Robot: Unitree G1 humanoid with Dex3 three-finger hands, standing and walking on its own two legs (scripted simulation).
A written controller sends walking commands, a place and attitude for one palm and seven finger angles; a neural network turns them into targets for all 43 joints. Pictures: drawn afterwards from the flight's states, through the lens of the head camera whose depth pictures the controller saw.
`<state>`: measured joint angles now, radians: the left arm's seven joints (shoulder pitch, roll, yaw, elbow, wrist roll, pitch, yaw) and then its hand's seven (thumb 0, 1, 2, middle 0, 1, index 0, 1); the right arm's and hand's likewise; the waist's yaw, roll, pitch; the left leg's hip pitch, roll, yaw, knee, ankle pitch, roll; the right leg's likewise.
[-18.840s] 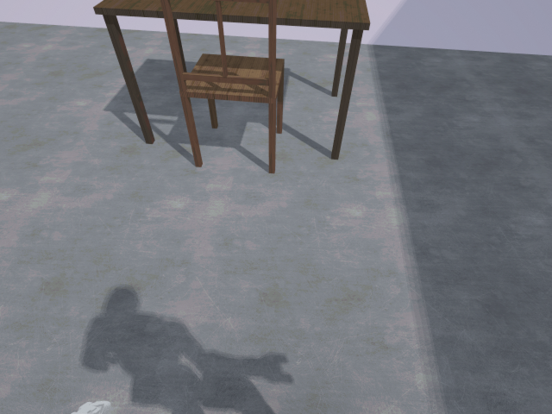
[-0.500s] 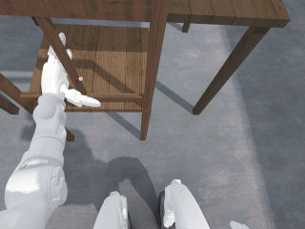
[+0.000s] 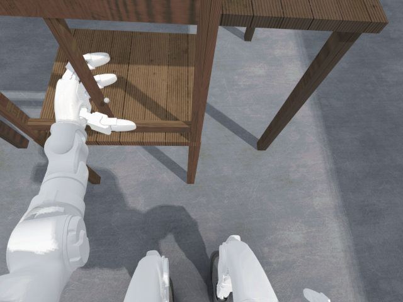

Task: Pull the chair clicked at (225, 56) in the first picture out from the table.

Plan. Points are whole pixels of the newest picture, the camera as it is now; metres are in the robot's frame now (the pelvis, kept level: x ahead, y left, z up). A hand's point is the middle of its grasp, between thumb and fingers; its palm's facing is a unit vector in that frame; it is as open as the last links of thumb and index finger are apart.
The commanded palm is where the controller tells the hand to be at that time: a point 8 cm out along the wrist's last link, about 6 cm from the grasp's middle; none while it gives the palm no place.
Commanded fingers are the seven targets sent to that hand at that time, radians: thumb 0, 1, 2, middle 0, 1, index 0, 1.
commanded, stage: hook a spindle and tug to test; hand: left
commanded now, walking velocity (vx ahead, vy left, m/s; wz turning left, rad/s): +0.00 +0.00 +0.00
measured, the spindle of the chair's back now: (90, 84) +0.52 +0.19 +0.04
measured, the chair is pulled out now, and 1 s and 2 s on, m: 0.00 0.04 0.15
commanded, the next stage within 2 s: step backward, pulling the chair out in 1.02 s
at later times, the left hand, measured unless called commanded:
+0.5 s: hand (106, 100) +0.49 +0.16 +0.03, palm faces -0.03 -1.00 -0.03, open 4.9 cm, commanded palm +0.45 +0.19 +0.03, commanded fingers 0.00 0.90 0.90 -0.50 -1.45 -0.50 -1.45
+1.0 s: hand (107, 120) +0.45 +0.15 +0.03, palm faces -0.05 -1.00 -0.02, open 4.9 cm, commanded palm +0.42 +0.20 +0.03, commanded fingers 0.00 0.90 0.90 -0.50 -1.45 -0.50 -1.45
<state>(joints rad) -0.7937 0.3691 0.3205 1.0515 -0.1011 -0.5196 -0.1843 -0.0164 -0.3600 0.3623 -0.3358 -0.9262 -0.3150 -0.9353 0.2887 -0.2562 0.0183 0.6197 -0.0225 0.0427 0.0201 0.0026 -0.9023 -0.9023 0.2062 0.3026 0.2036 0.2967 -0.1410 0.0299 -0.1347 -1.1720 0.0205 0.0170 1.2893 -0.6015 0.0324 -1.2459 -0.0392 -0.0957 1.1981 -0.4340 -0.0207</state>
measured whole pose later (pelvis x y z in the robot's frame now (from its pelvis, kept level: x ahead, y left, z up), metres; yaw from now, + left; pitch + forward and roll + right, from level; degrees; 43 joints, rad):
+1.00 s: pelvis +0.02 +0.01 +0.02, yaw -1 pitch +26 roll -2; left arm -0.48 0.25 0.24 0.73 -0.14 -0.50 -0.17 0.01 0.81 0.83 -0.47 -1.44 -0.45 -1.45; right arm 0.27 -0.24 0.00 0.59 0.00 0.01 0.03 0.00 -0.90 -0.90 0.21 0.30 0.20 0.30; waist -0.10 0.03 -0.16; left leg -1.06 0.02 0.04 1.22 -0.62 0.04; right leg -1.15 -0.03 -0.07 1.14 -0.45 -0.01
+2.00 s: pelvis -0.03 +0.00 +0.10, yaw -1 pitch +8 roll +1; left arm -0.53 0.18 0.05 1.06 -0.08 -0.22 0.10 0.01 0.78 0.82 -0.37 -1.19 -0.50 -1.45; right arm 0.24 -0.27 -0.01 0.73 0.08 0.03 -0.14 0.00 -0.90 -0.90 0.21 0.30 0.21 0.30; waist -0.08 0.01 0.06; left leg -0.49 -0.01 0.08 0.63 -0.28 0.03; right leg -0.59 -0.03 -0.03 0.58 -0.13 -0.01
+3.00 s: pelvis -0.08 +0.01 +0.10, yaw -1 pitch +4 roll +2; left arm -0.53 0.17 -0.02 1.03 -0.04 -0.19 0.09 0.01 0.76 0.83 -0.34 -1.26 -0.50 -1.45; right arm 0.25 -0.26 -0.01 0.74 0.05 -0.02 -0.14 0.01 -0.90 -0.90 0.21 0.30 0.20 0.30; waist -0.04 -0.03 0.12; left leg -0.41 0.00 0.08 0.66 -0.31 0.01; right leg -0.53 -0.06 0.00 0.64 -0.17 0.01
